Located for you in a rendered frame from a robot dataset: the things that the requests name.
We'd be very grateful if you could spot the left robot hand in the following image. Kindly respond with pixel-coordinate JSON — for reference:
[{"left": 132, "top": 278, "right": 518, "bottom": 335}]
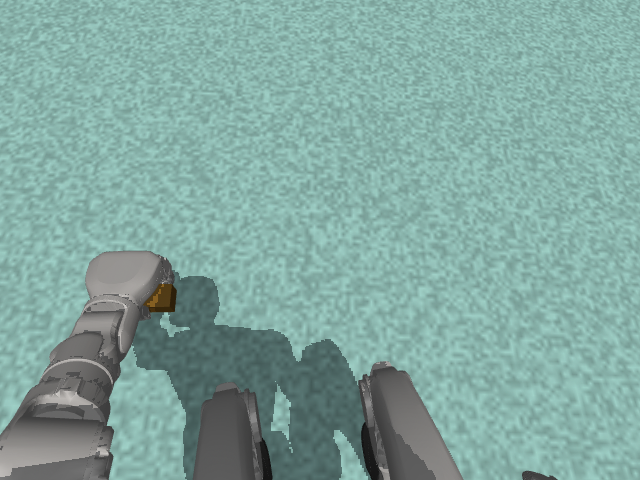
[{"left": 85, "top": 251, "right": 175, "bottom": 321}]

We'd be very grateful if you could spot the right robot foot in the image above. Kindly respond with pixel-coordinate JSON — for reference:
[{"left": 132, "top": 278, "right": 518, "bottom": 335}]
[{"left": 361, "top": 422, "right": 380, "bottom": 480}]

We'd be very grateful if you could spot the small box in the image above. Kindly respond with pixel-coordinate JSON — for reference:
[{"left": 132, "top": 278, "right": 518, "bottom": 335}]
[{"left": 143, "top": 284, "right": 177, "bottom": 312}]

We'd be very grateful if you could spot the left robot arm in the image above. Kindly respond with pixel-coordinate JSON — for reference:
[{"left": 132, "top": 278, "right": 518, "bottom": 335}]
[{"left": 0, "top": 295, "right": 140, "bottom": 480}]

